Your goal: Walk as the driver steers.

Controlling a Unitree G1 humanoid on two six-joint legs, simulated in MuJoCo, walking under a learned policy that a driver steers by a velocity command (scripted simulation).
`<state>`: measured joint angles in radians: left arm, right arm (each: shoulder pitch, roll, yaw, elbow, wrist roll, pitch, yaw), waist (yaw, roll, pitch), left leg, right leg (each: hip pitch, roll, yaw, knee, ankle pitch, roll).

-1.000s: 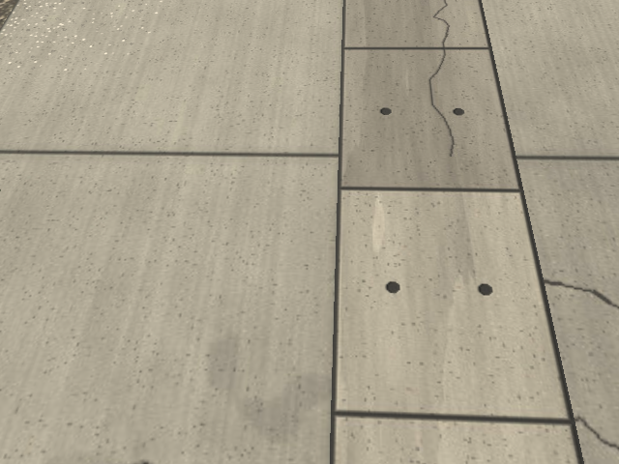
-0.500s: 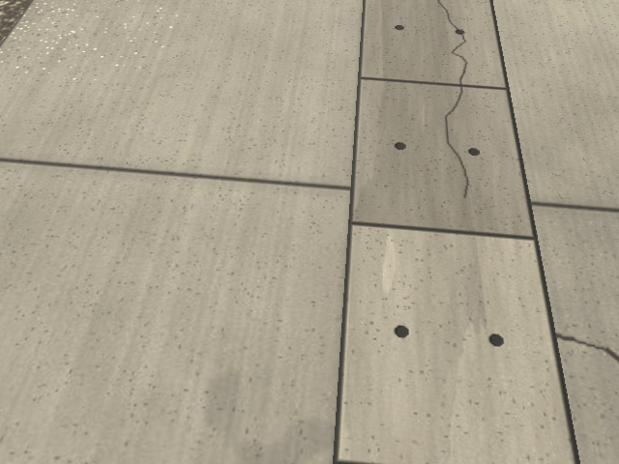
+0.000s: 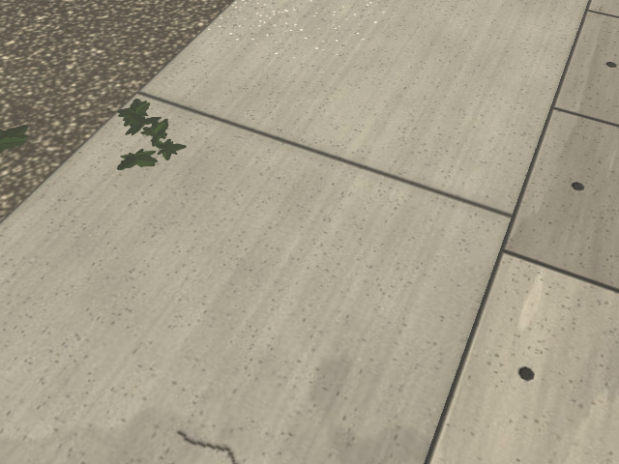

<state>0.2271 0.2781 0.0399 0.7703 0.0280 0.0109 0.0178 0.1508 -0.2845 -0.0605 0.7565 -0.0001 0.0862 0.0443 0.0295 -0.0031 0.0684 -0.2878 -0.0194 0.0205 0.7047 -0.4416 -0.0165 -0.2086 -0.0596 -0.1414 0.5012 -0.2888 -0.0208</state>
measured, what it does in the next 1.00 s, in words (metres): walks ahead: left foot, then right foot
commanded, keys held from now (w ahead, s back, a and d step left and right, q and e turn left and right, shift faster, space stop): no key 0.50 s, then w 0.50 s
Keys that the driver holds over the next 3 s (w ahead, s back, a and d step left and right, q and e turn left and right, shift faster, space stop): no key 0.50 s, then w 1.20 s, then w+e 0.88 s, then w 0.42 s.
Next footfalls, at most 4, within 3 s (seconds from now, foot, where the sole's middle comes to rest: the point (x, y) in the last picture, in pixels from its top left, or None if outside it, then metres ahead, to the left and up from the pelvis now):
0.04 left None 0.02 0.11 -0.78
0.42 right None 0.03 -0.10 -0.77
1.26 right None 0.43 -0.02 -0.78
1.80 left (267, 346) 0.73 0.16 -0.78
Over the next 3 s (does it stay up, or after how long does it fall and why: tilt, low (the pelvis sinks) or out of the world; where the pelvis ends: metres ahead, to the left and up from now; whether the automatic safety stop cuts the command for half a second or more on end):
stays up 1.21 -0.06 -0.01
